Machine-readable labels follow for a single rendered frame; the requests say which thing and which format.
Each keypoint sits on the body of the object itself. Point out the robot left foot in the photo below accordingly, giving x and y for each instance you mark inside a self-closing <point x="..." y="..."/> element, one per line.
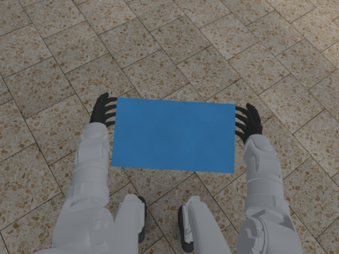
<point x="141" y="235"/>

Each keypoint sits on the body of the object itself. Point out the carton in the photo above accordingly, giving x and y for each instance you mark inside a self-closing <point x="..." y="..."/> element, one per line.
<point x="174" y="135"/>

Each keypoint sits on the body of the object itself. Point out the robot right forearm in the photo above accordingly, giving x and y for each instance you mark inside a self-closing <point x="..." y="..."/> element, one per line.
<point x="265" y="196"/>

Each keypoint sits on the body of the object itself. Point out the right robot hand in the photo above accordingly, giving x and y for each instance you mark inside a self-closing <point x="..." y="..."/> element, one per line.
<point x="252" y="122"/>

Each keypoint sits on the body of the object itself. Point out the robot right foot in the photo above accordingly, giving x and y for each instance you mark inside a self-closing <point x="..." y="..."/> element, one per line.
<point x="186" y="246"/>

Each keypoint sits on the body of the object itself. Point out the left robot hand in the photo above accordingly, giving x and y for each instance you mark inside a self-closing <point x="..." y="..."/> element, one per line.
<point x="99" y="110"/>

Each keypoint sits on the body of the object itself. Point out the robot foot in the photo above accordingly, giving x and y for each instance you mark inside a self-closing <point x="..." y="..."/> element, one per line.
<point x="186" y="246"/>
<point x="141" y="235"/>

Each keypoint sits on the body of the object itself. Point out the robot right upper arm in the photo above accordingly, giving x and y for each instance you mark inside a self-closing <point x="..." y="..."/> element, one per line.
<point x="260" y="236"/>

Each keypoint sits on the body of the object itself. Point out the robot left upper arm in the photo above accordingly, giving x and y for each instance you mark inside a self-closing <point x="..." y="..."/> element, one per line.
<point x="88" y="231"/>

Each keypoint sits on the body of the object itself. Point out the robot left forearm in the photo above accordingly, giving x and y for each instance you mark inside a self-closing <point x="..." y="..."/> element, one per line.
<point x="90" y="171"/>

